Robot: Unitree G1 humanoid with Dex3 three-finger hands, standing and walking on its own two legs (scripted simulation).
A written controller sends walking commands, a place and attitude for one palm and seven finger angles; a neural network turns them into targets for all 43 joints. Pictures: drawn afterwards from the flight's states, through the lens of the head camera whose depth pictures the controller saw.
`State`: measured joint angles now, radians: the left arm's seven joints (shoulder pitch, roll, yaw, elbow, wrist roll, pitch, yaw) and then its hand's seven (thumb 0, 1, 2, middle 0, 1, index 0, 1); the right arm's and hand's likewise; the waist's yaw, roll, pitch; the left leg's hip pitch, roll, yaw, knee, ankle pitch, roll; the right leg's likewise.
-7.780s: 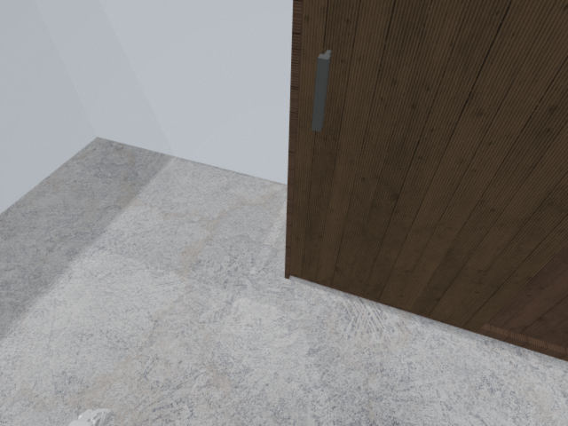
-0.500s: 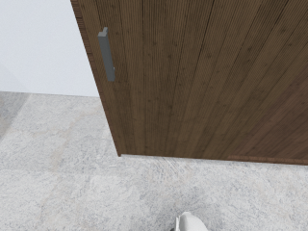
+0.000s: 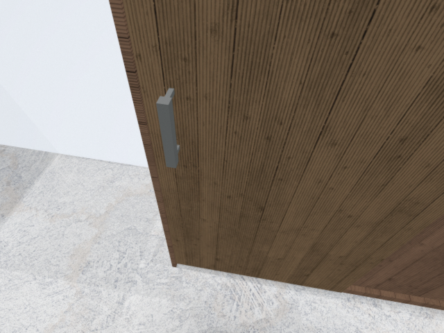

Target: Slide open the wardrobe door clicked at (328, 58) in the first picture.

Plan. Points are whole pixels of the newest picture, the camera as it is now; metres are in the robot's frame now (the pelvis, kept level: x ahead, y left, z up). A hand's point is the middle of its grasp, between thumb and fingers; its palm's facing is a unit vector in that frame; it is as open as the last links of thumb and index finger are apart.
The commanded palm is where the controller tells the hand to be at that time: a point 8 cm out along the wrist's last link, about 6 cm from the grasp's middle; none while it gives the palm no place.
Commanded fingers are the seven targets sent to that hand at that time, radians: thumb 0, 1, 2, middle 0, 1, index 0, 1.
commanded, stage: come to a stop and stand still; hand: left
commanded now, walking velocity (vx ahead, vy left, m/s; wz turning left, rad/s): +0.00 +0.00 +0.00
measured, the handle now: (171, 129) +0.47 +0.15 +0.10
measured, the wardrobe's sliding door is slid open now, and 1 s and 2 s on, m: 0.00 0.00 0.00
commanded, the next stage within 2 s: none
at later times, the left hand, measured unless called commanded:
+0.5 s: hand out of the picture +0.06 +0.19 -0.18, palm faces +0.06 -0.98 -0.20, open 7.3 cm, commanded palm none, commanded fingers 0.00 0.90 0.90 -0.20 -0.30 -0.20 -0.30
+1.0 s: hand out of the picture +0.00 +0.20 -0.16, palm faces +0.03 -0.98 -0.22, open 7.4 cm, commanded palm none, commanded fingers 0.00 0.90 0.90 -0.20 -0.30 -0.20 -0.30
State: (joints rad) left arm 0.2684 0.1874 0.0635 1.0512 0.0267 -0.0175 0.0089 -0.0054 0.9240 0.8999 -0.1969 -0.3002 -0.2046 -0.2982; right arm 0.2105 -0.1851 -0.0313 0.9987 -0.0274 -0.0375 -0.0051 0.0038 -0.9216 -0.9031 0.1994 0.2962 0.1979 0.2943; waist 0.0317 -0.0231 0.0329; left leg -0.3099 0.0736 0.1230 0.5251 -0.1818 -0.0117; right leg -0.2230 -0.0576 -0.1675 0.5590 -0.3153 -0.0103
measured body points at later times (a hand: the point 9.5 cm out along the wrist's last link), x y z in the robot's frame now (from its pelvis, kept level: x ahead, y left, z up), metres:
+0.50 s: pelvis +0.02 +0.01 +0.00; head +0.05 +0.02 +0.45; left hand +0.06 +0.24 -0.16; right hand +0.06 -0.22 -0.15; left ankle +0.02 +0.12 -0.73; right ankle +0.04 -0.10 -0.73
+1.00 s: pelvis -0.03 +0.02 +0.00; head -0.05 +0.02 +0.45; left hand +0.00 +0.26 -0.14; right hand -0.02 -0.20 -0.16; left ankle +0.02 +0.12 -0.73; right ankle +0.04 -0.10 -0.73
